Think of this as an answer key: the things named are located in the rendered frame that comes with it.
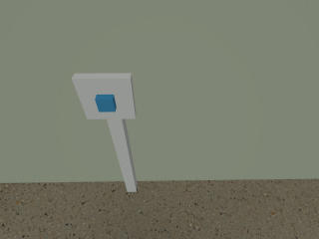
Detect panel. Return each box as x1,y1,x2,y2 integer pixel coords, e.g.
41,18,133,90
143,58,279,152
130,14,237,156
72,73,138,192

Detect button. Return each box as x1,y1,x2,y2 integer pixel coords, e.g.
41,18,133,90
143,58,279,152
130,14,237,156
95,95,117,113

